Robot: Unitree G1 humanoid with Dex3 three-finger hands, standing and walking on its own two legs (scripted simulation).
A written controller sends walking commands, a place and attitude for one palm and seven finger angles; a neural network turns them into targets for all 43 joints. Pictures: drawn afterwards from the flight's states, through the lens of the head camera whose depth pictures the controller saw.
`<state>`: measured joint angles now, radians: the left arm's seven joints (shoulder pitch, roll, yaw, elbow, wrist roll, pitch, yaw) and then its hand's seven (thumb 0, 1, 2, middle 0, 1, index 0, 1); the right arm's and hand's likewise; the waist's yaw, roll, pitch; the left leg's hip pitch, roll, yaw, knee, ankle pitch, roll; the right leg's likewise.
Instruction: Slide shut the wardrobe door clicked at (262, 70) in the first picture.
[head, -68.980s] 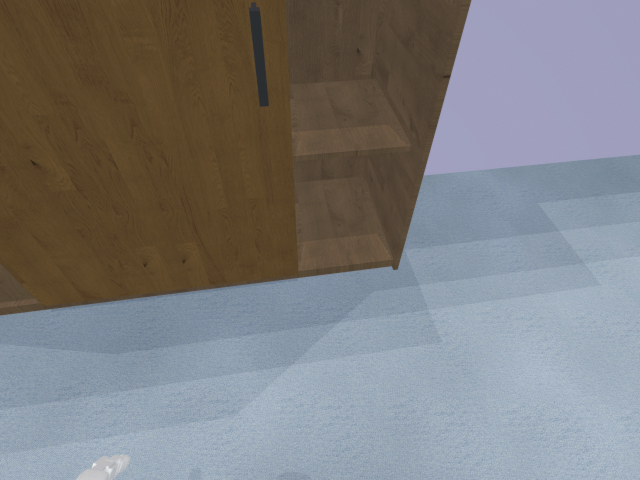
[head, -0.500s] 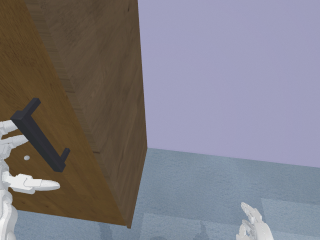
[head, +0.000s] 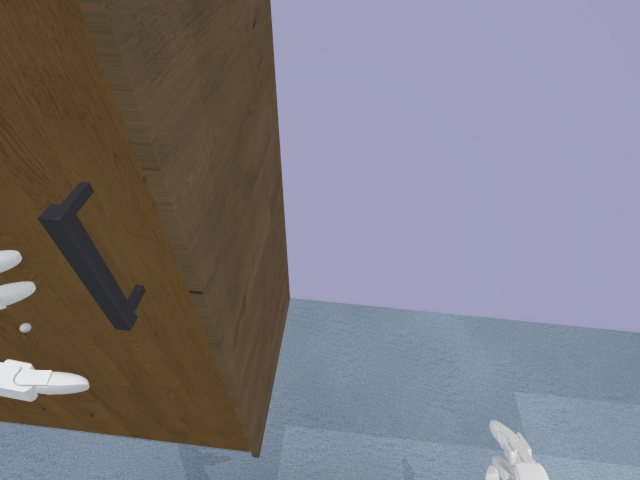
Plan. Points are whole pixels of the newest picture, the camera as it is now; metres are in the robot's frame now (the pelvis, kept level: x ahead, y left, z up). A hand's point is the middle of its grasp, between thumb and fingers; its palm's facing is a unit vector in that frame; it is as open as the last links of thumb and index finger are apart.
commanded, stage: slip the hand off the handle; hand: left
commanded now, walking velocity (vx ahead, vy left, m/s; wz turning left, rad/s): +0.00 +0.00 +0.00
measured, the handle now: (105, 263) +0.30 +0.29 +0.13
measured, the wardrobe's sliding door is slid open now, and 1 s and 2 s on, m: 0.00 0.00 0.00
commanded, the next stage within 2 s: draw the hand back to the body in 0.46 s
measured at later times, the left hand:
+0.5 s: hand out of the picture +0.14 +0.34 +0.12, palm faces +0.55 -0.79 -0.26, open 14.7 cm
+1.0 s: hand (12, 358) +0.17 +0.31 +0.15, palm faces +0.13 -0.98 -0.14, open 14.7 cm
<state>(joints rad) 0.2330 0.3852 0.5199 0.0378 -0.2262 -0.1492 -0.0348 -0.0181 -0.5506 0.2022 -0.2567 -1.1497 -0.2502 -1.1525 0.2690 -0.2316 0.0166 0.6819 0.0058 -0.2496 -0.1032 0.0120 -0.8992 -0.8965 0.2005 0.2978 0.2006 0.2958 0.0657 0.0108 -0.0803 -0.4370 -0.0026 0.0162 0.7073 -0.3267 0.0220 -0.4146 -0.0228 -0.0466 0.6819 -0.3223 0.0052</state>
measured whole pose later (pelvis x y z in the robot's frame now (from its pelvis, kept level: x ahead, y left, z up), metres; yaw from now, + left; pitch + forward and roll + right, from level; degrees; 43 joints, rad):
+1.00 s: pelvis +0.01 +0.00 +0.00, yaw +0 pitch -1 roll -2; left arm 0.41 0.50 0.59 -0.11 -0.48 0.01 -0.52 -0.02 -0.55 0.20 -0.26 -1.15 -0.25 -1.15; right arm 0.26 -0.24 0.07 0.61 0.08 -0.43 -0.13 0.01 -0.90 -0.90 0.20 0.30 0.20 0.30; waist 0.07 0.04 -0.08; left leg -0.34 0.03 0.00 0.72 -0.36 0.02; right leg -0.29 0.01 -0.06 0.63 -0.33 0.00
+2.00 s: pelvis +0.02 +0.00 +0.02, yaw -2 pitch -4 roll -1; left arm 0.43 0.36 0.35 -0.40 -0.06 -0.08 0.10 0.01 0.84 0.88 -0.21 -0.33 -0.21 -0.33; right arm 0.22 -0.22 0.00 0.64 -0.01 -0.18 -0.07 0.01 -0.90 -0.90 0.20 0.30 0.20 0.30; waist 0.08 0.04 0.02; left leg -0.13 0.01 0.04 0.47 -0.27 0.02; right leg -0.12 -0.01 -0.02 0.44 -0.25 0.00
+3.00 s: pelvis -0.09 +0.03 +0.00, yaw -2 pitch -2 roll +0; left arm 0.45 0.37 0.43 -0.49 0.01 -0.25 0.16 0.01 0.88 0.90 -0.21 -0.30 -0.21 -0.30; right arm 0.24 -0.22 -0.01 0.57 -0.01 -0.11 -0.08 0.01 -0.90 -0.90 0.20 0.30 0.20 0.30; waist 0.01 -0.01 0.07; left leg -0.42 -0.02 0.08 0.62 -0.21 0.07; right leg -0.42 -0.02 0.04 0.61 -0.18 0.03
